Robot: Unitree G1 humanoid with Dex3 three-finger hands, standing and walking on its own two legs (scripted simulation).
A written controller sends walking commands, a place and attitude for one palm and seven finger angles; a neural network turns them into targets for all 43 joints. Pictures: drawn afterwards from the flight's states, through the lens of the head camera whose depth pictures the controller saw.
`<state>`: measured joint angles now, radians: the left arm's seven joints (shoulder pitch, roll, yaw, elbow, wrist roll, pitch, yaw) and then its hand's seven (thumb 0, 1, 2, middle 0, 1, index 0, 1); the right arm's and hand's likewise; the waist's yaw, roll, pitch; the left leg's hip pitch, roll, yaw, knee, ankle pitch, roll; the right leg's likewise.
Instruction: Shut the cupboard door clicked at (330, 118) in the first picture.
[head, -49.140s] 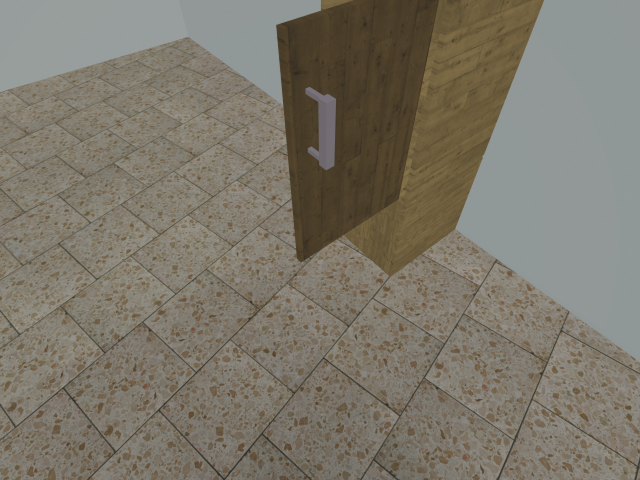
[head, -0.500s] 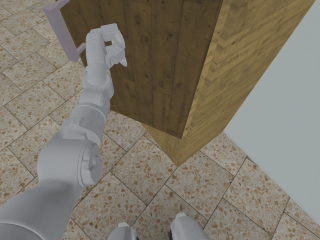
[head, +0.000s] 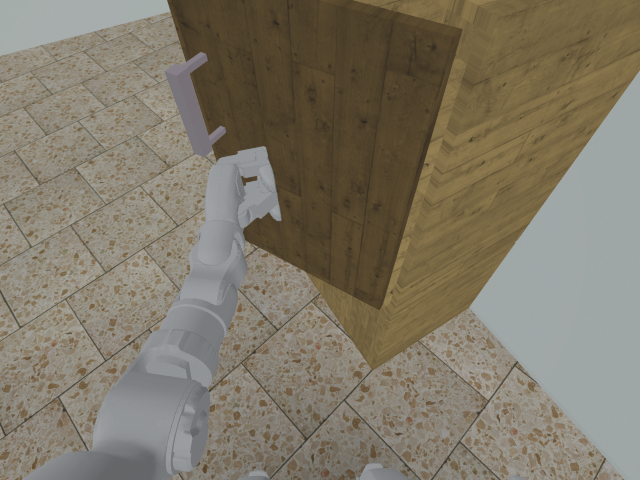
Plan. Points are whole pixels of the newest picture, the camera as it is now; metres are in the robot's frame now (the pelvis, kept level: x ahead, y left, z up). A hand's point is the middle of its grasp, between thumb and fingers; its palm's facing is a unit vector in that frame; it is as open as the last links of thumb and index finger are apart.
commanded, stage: pull the fist back off the door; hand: left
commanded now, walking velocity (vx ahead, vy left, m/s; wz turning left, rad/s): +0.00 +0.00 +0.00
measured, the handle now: (200, 106) +0.63 +0.16 +0.10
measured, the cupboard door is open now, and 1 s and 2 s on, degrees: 28 28 28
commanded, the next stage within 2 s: draw the hand back to the body in 0.08 s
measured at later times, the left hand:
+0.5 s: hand (220, 211) +0.40 +0.10 +0.12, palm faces -0.03 -1.00 -0.06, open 3.1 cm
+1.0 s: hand (75, 303) +0.27 +0.21 +0.16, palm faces +0.16 -0.96 -0.24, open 3.4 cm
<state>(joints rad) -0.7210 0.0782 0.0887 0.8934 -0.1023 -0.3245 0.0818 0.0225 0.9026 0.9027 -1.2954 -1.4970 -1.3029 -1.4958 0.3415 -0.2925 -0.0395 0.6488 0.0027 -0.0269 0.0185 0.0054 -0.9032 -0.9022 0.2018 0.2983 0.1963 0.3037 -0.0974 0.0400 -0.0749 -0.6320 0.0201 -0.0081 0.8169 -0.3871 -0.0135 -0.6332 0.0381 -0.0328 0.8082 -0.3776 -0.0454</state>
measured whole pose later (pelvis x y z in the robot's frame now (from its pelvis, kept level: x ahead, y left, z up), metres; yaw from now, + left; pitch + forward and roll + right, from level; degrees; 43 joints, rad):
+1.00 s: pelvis +0.01 +0.03 +0.04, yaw +1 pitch -4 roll +0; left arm 0.12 0.27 0.05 -0.15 -0.08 0.03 0.05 0.02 0.90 0.90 -0.98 -1.15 -0.99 -1.15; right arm 0.14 -0.22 0.07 0.56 0.03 0.01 -0.08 0.01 -0.90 -0.90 0.20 0.30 0.20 0.30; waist 0.04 0.06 0.01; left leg -0.15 -0.02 0.00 0.48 -0.26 0.02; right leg -0.14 0.00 -0.02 0.46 -0.25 -0.01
